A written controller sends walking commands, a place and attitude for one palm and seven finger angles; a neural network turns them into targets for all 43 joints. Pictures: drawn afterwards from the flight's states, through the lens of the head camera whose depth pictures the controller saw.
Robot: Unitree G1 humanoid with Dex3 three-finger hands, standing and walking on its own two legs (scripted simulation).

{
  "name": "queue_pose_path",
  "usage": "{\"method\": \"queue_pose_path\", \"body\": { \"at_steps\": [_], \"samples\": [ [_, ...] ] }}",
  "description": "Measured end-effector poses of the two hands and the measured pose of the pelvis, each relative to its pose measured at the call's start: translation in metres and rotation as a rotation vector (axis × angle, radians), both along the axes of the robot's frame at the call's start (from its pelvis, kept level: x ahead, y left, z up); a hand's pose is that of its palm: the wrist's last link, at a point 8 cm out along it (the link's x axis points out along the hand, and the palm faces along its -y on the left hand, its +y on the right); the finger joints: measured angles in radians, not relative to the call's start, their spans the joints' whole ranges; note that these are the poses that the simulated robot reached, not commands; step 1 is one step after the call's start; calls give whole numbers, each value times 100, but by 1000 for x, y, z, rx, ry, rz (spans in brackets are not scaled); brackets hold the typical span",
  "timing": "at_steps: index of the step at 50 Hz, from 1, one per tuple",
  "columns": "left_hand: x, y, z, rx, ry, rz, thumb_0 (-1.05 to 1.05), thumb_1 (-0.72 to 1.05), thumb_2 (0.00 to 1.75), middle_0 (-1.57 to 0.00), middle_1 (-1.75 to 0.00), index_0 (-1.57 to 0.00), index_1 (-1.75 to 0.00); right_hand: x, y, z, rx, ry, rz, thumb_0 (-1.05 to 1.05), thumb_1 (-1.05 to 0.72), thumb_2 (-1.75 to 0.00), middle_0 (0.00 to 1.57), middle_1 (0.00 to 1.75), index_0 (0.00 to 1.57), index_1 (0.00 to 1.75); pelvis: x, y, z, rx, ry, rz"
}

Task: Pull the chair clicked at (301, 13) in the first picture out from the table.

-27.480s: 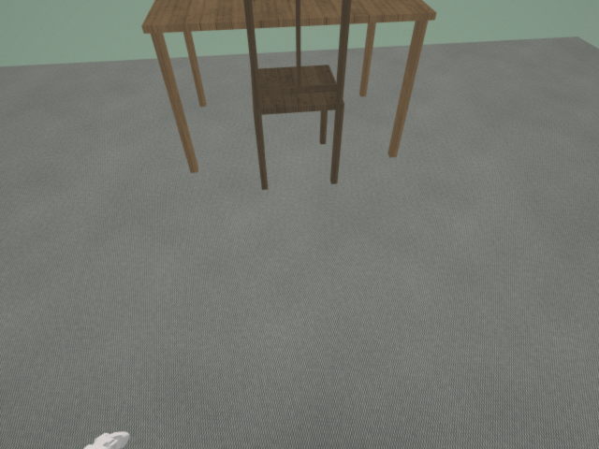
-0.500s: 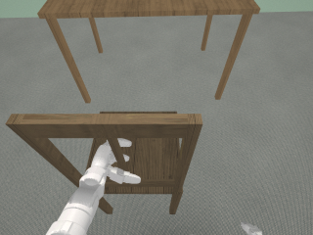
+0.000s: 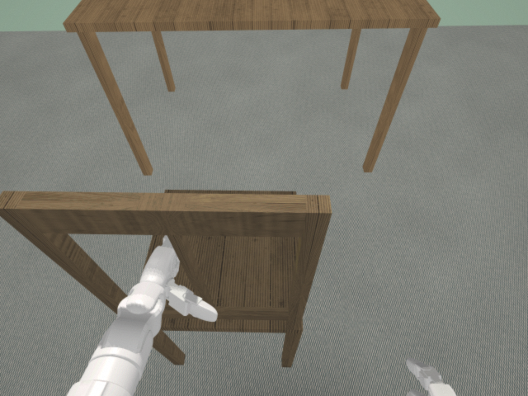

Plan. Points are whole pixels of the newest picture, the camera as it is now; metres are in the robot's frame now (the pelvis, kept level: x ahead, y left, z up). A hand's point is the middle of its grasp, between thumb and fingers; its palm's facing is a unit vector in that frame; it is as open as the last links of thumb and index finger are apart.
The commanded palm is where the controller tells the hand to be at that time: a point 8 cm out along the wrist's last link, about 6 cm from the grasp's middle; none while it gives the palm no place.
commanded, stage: draw the fingers out of the gap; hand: left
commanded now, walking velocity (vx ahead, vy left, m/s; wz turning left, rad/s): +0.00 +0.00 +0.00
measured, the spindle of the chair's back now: (196, 278) +0.31 +0.11 -0.03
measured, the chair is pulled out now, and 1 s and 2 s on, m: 0.68 0.68 0.68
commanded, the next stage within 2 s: draw the hand back to the body in 0.68 s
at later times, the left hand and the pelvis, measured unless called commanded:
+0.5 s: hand (183, 324) +0.24 +0.12 -0.03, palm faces -0.14 -0.98 -0.16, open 17.5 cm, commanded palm +0.22 +0.17 -0.01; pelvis +0.00 +0.01 +0.00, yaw +1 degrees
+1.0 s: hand (158, 339) +0.20 +0.14 +0.04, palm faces +0.03 -1.00 +0.01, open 17.5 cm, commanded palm +0.16 +0.20 +0.03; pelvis -0.01 +0.01 -0.03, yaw +2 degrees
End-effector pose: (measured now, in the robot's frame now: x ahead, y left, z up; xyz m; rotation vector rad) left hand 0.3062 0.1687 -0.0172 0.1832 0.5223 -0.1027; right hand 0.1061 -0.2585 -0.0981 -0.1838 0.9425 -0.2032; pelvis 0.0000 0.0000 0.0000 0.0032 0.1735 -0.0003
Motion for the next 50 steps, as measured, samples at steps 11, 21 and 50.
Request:
{"method": "queue_pose_path", "body": {
  "at_steps": [11, 21, 50],
  "samples": [
    [-43, 8, 1, 6, 1, -7, -1, -54, 20, -1, 0, 0, 0, 13, 3, 5, 5, -67, 13, 1, -91, -90, 20, 30, 20, 30, 3, 2, 0, -4, -9, 6],
    [-67, 7, 6, 6, -32, -3, -1, -54, 20, -1, 0, 0, 0, 36, 19, 12, 5, -155, 57, 1, -91, -89, 20, 30, 20, 30, -1, 4, -3, -7, -14, 17],
    [-127, 22, 56, -184, -471, 143, -1, -54, 20, -1, 0, -1, 0, 55, 45, 0, 14, -272, 132, 1, -90, -90, 20, 30, 20, 30, -10, 8, -33, -29, 34, 32]
  ]
}}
